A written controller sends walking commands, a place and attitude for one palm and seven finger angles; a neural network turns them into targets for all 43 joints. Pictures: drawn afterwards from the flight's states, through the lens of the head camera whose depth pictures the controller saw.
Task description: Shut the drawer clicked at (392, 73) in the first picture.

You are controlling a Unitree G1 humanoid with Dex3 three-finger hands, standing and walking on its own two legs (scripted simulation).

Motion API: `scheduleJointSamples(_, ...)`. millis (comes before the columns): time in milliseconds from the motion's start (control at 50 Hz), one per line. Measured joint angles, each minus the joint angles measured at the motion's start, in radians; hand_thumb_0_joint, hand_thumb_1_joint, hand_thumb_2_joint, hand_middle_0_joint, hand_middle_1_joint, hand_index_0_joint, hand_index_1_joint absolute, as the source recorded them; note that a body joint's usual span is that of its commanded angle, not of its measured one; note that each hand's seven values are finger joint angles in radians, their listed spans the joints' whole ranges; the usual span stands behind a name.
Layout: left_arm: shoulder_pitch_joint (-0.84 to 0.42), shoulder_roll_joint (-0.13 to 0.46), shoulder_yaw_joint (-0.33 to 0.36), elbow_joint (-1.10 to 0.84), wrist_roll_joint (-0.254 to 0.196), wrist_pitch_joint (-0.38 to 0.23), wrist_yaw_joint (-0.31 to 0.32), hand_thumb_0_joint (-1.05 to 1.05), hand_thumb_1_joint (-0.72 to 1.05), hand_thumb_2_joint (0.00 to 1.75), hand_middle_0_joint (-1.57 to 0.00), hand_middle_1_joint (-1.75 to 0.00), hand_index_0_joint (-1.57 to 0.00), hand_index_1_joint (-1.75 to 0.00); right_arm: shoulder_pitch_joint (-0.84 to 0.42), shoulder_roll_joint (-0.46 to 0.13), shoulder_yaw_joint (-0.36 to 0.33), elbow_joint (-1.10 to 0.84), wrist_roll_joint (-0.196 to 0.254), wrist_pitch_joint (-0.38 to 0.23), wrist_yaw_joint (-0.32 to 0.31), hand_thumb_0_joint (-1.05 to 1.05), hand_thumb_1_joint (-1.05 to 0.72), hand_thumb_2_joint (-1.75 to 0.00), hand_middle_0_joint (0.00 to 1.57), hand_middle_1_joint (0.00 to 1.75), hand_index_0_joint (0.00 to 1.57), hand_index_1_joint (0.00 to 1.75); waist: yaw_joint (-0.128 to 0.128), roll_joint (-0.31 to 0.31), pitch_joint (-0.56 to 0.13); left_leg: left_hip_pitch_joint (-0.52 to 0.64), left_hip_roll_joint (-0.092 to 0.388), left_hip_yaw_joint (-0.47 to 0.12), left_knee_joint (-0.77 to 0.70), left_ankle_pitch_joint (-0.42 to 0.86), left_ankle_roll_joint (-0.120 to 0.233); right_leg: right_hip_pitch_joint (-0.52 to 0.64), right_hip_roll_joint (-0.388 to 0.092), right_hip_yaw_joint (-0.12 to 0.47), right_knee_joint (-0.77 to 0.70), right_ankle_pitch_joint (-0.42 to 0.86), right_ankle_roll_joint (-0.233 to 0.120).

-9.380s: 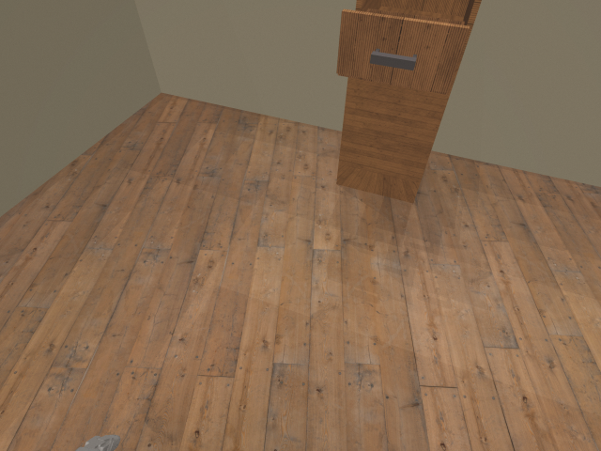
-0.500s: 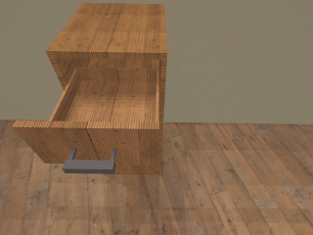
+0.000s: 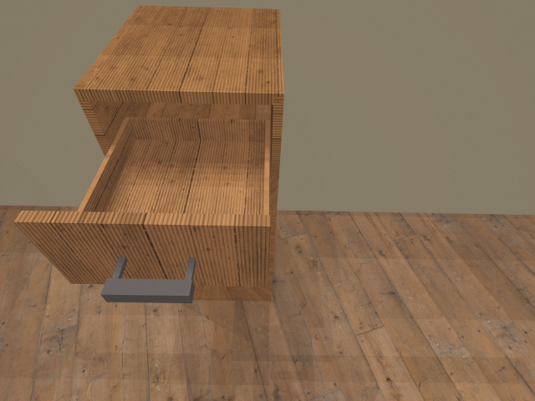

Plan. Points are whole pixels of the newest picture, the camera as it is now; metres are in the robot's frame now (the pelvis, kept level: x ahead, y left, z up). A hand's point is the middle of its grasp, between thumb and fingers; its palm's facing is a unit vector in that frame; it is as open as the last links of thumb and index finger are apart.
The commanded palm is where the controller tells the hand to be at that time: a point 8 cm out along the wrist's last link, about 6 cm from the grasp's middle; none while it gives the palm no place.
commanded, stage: raise the hand and make a fist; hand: left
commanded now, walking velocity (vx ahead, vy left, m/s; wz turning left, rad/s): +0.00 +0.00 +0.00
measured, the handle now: (153, 277) +0.28 +0.20 +0.03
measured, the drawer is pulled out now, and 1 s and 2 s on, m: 0.29 0.29 0.29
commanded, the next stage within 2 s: bring the fist close to the handle in 1.96 s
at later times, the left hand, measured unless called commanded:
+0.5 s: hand out of the picture +0.10 +0.15 -0.02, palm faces +0.12 -0.99 -0.02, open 6.1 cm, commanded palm +0.09 +0.21 -0.01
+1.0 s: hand (142, 398) +0.12 +0.16 +0.04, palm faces +0.09 -0.99 -0.06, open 3.5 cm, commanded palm +0.07 +0.21 +0.06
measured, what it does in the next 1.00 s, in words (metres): stands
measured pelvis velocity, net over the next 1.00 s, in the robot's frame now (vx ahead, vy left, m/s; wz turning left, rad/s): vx -0.02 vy -0.01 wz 0.04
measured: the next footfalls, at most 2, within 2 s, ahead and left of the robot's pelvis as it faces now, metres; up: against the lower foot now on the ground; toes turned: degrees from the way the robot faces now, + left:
none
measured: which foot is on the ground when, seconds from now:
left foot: down 0.00-1.00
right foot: down 0.00-1.00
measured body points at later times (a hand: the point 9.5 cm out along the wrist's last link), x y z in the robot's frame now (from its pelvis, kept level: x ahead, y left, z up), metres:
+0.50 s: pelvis -0.03 -0.02 -0.07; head -0.01 +0.00 +0.38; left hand +0.09 +0.21 -0.02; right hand +0.22 -0.25 -0.08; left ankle -0.03 +0.10 -0.74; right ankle -0.01 -0.11 -0.74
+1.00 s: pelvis -0.02 -0.01 -0.05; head +0.00 -0.02 +0.40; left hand +0.11 +0.21 +0.05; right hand +0.16 -0.25 -0.12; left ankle -0.03 +0.10 -0.74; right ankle -0.01 -0.11 -0.74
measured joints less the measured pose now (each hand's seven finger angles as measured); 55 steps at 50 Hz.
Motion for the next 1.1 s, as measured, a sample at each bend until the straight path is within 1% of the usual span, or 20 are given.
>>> scheduleJointSamples(80, -0.001, -0.001, -0.002, 0.001, 0.003, -0.006, 0.007, 0.0, 0.91, 0.9, -0.2, -0.3, -0.2, -0.3, 0.002, -0.002, 0.0, -0.004, 0.001, 0.005, 0.002, 0.01, -0.92, -0.9, 0.2, 0.3, 0.2, 0.3, -0.001, 0.008, -0.003, -0.016, 0.008, -0.003, 0.02, -0.006, -0.004, -0.004, 0.007, -0.004, -0.003, 0.003, -0.001)
scheduleJointSamples(100, 0.049, 0.007, -0.004, -0.152, -0.031, 0.068, 0.019, 0.02, 0.92, 0.9, -0.2, -0.3, -0.2, -0.3, 0.018, -0.009, 0.004, -0.046, 0.009, 0.002, -0.002, 0.02, -0.93, -0.9, 0.2, 0.3, 0.2, 0.3, -0.003, 0.01, 0.002, -0.026, 0.011, -0.003, 0.039, -0.014, -0.004, -0.011, 0.009, -0.004, 0.006, 0.002, -0.001)
scheduleJointSamples(120, 0.115, 0.025, 0.004, -0.34, -0.056, 0.117, 0.037, 0.04, 0.95, 0.9, -0.21, -0.3, -0.2, -0.3, 0.045, -0.019, 0.007, -0.093, 0.016, -0.035, -0.015, 0.03, -0.93, -0.9, 0.2, 0.3, 0.2, 0.3, 0.002, 0.008, 0.0, -0.029, 0.01, 0.001, 0.046, -0.02, -0.003, -0.02, 0.008, 0.0, 0.022, -0.004, -0.002)
scheduleJointSamples(140, 0.172, 0.044, 0.004, -0.498, -0.078, 0.106, 0.063, 0.05, 0.96, 0.9, -0.21, -0.31, -0.21, -0.3, 0.071, -0.03, 0.001, -0.134, 0.026, -0.083, -0.025, 0.03, -0.94, -0.9, 0.2, 0.3, 0.2, 0.3, 0.003, 0.007, -0.012, -0.038, 0.006, 0.002, 0.052, -0.023, -0.003, -0.035, 0.002, 0.001, 0.043, -0.015, -0.002)
scheduleJointSamples(180, 0.226, 0.069, -0.003, -0.744, -0.116, 0.069, 0.101, 0.06, 0.97, 0.9, -0.22, -0.32, -0.22, -0.32, 0.093, -0.062, -0.01, -0.205, 0.046, -0.169, -0.034, 0.03, -0.94, -0.9, 0.2, 0.3, 0.2, 0.3, -0.011, 0.02, -0.033, -0.068, -0.005, -0.011, 0.083, -0.032, -0.001, -0.061, -0.011, -0.012, 0.082, -0.037, 0.0)
scheduleJointSamples(240, 0.199, 0.063, 0.007, -0.972, -0.142, -0.043, 0.093, 0.05, 0.96, 0.9, -0.25, -0.35, -0.24, -0.35, 0.06, -0.117, -0.029, -0.303, 0.036, -0.242, -0.03, 0.03, -0.93, -0.9, 0.2, 0.3, 0.2, 0.3, -0.039, 0.046, -0.07, -0.159, -0.011, -0.033, 0.171, -0.057, 0.005, -0.133, -0.022, -0.035, 0.15, -0.062, 0.002)
scheduleJointSamples(280, 0.165, 0.039, 0.027, -1.052, -0.159, -0.161, 0.043, 0.04, 0.95, 0.9, -0.27, -0.38, -0.27, -0.38, 0.016, -0.137, -0.048, -0.37, 0.025, -0.262, -0.015, 0.03, -0.93, -0.9, 0.2, 0.3, 0.2, 0.3, -0.042, 0.043, -0.109, -0.236, -0.006, -0.026, 0.238, -0.08, 0.003, -0.214, -0.022, -0.028, 0.217, -0.082, -0.001)
scheduleJointSamples(320, 0.158, -0.001, 0.055, -1.069, -0.198, -0.264, -0.026, 0.03, 0.94, 0.9, -0.3, -0.41, -0.27, -0.41, -0.038, -0.141, -0.065, -0.438, 0.02, -0.265, 0.008, 0.03, -0.92, -0.9, 0.2, 0.3, 0.2, 0.3, -0.041, 0.026, -0.142, -0.317, 0.003, -0.013, 0.314, -0.109, -0.002, -0.304, -0.018, -0.015, 0.297, -0.107, -0.006)
scheduleJointSamples(360, 0.187, -0.026, 0.081, -1.035, -0.216, -0.376, -0.12, 0.02, 0.93, 0.9, -0.34, -0.45, -0.27, -0.44, -0.087, -0.138, -0.082, -0.507, 0.017, -0.26, 0.035, 0.02, -0.92, -0.9, 0.2, 0.3, 0.2, 0.3, -0.035, 0.001, -0.16, -0.396, 0.015, -0.005, 0.398, -0.144, -0.008, -0.387, -0.011, -0.007, 0.38, -0.137, -0.014)
scheduleJointSamples(400, 0.25, -0.017, 0.074, -1.061, -0.2, -0.469, -0.188, 0.01, 0.92, 0.9, -0.37, -0.49, -0.3, -0.48, -0.119, -0.138, -0.097, -0.574, 0.012, -0.256, 0.051, 0.02, -0.92, -0.9, 0.2, 0.3, 0.2, 0.3, -0.018, -0.02, -0.172, -0.471, 0.025, -0.007, 0.485, -0.18, -0.01, -0.46, -0.005, -0.009, 0.462, -0.169, -0.022)
scheduleJointSamples(420, 0.284, -0.007, 0.067, -1.089, -0.192, -0.5, -0.208, 0.01, 0.92, 0.9, -0.39, -0.51, -0.32, -0.5, -0.132, -0.139, -0.103, -0.602, 0.011, -0.252, 0.055, 0.02, -0.92, -0.9, 0.2, 0.3, 0.2, 0.3, -0.008, -0.026, -0.174, -0.501, 0.03, -0.011, 0.524, -0.196, -0.011, -0.487, -0.003, -0.013, 0.496, -0.185, -0.024)
scheduleJointSamples(460, 0.343, 0.016, 0.061, -1.157, -0.188, -0.528, -0.221, 0.01, 0.91, 0.9, -0.43, -0.55, -0.37, -0.54, -0.153, -0.142, -0.106, -0.646, 0.012, -0.239, 0.053, 0.02, -0.91, -0.9, 0.2, 0.3, 0.2, 0.3, 0.012, -0.026, -0.172, -0.549, 0.035, -0.029, 0.59, -0.223, -0.014, -0.524, -0.001, -0.03, 0.55, -0.21, -0.031)
scheduleJointSamples(540, 0.369, 0.038, 0.081, -1.258, -0.221, -0.51, -0.21, 0.02, 0.9, 0.9, -0.51, -0.64, -0.48, -0.63, -0.172, -0.136, -0.075, -0.692, 0.025, -0.214, 0.032, 0.02, -0.91, -0.9, 0.2, 0.3, 0.2, 0.3, 0.041, 0.001, -0.158, -0.605, 0.036, -0.077, 0.664, -0.244, -0.025, -0.549, -0.003, -0.077, 0.594, -0.233, -0.041)
scheduleJointSamples(620, 0.308, 0.046, 0.082, -1.313, -0.238, -0.445, -0.234, 0.02, 0.9, 0.9, -0.59, -0.72, -0.57, -0.72, -0.153, -0.102, -0.02, -0.692, 0.033, -0.206, 0.013, 0.01, -0.91, -0.9, 0.2, 0.3, 0.2, 0.3, 0.055, 0.029, -0.149, -0.62, 0.037, -0.105, 0.671, -0.239, -0.03, -0.547, -0.001, -0.104, 0.583, -0.228, -0.046)
scheduleJointSamples(720, 0.258, 0.066, 0.071, -1.344, -0.237, -0.318, -0.276, 0.02, 0.9, 0.9, -0.69, -0.83, -0.68, -0.83, -0.095, -0.045, 0.03, -0.656, 0.042, -0.184, 0.001, 0.02, -0.91, -0.9, 0.2, 0.3, 0.2, 0.3, 0.034, 0.048, -0.149, -0.576, 0.04, -0.097, 0.615, -0.219, -0.03, -0.507, 0.006, -0.097, 0.528, -0.205, -0.042)
scheduleJointSamples(800, 0.285, 0.072, 0.106, -1.357, -0.252, -0.256, -0.257, 0.02, 0.89, 0.9, -0.77, -0.92, -0.77, -0.91, -0.045, -0.029, 0.028, -0.619, 0.046, -0.169, -0.007, 0.02, -0.9, -0.9, 0.21, 0.3, 0.2, 0.3, 0.009, 0.049, -0.15, -0.519, 0.041, -0.075, 0.554, -0.204, -0.028, -0.464, 0.009, -0.075, 0.48, -0.189, -0.037)
scheduleJointSamples(840, 0.318, 0.071, 0.126, -1.377, -0.26, -0.253, -0.24, 0.02, 0.89, 0.9, -0.81, -0.96, -0.81, -0.96, -0.025, -0.037, 0.015, -0.605, 0.048, -0.174, -0.009, 0.02, -0.9, -0.9, 0.21, 0.3, 0.2, 0.3, 0.001, 0.049, -0.148, -0.496, 0.041, -0.067, 0.532, -0.2, -0.026, -0.445, 0.009, -0.067, 0.462, -0.184, -0.034)
scheduleJointSamples(920, 0.402, 0.067, 0.136, -1.442, -0.266, -0.282, -0.224, 0.02, 0.9, 0.9, -0.89, -1.05, -0.89, -1.04, 0.001, -0.075, -0.017, -0.588, 0.052, -0.201, -0.005, 0.02, -0.9, -0.9, 0.21, 0.3, 0.2, 0.3, -0.002, 0.049, -0.145, -0.469, 0.037, -0.06, 0.509, -0.197, -0.02, -0.42, 0.007, -0.06, 0.441, -0.181, -0.028)
scheduleJointSamples(1020, 0.469, 0.055, 0.086, -1.522, -0.249, -0.305, -0.215, 0.02, 0.9, 0.9, -0.99, -1.16, -0.99, -1.15, -0.004, -0.12, -0.049, -0.597, 0.057, -0.241, -0.004, 0.02, -0.91, -0.9, 0.2, 0.3, 0.2, 0.3, 0.005, 0.052, -0.137, -0.453, 0.03, -0.06, 0.506, -0.2, -0.011, -0.401, 0.001, -0.06, 0.433, -0.181, -0.02)
scheduleJointSamples(1100, 0.486, 0.057, 0.059, -1.57, -0.227, -0.293, -0.196, 0.02, 0.9, 0.9, -1.07, -1.24, -1.07, -1.24, -0.029, -0.122, -0.054, -0.617, 0.059, -0.249, -0.006, 0.02, -0.91, -0.9, 0.2, 0.3, 0.2, 0.3, 0.014, 0.052, -0.14, -0.434, 0.026, -0.057, 0.498, -0.201, -0.007, -0.383, -0.002, -0.056, 0.427, -0.182, -0.016)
